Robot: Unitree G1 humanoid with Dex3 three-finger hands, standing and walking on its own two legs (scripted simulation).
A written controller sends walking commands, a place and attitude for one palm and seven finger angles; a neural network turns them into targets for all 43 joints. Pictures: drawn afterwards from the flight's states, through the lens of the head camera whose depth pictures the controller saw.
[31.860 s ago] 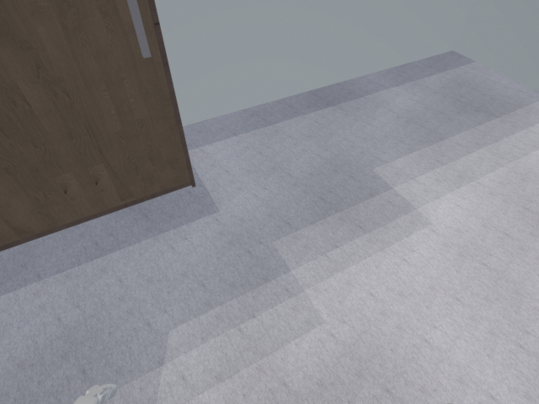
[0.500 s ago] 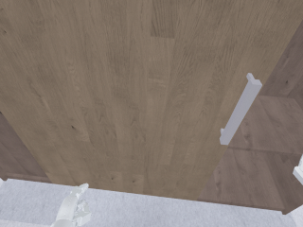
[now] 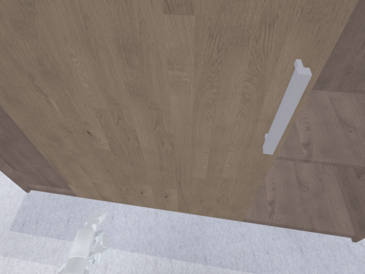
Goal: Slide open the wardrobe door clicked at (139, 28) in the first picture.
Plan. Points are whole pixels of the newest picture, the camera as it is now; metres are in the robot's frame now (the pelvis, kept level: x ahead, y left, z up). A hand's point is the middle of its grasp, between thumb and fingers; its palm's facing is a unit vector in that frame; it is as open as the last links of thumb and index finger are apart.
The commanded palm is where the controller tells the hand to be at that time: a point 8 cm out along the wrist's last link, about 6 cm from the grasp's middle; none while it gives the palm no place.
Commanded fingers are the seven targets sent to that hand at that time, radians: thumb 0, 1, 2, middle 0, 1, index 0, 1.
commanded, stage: step back with the hand held close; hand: right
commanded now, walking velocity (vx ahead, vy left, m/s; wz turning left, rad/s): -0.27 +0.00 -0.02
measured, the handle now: (281, 112) +0.47 -0.22 +0.10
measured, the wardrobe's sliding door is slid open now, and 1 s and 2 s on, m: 0.57 0.57 0.57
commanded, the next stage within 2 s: stop stepping back and stand still in 0.68 s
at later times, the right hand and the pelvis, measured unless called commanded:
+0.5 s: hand out of the picture +0.13 -0.31 +0.18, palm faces +0.46 +0.79 -0.41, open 7.4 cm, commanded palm +0.06 -0.33 +0.18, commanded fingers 0.00 -0.90 -0.90 0.20 0.30 0.20 0.30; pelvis -0.06 -0.03 +0.00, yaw -2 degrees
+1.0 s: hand out of the picture +0.01 -0.36 +0.20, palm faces +0.32 +0.82 -0.47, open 7.4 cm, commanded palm -0.04 -0.40 +0.18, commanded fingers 0.00 -0.90 -0.90 0.20 0.30 0.20 0.30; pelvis -0.19 -0.10 +0.02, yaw +1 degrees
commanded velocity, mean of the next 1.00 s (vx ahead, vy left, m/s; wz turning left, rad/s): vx -0.21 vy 0.04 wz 0.03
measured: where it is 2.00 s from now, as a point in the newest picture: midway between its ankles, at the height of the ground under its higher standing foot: outside the picture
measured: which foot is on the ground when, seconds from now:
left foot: down 0.00-0.32, up 0.34-0.50, down 0.52-0.66, up 0.68-1.00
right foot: down 0.00-0.54, up 0.56-0.64, down 0.66-0.98, up 1.00-1.00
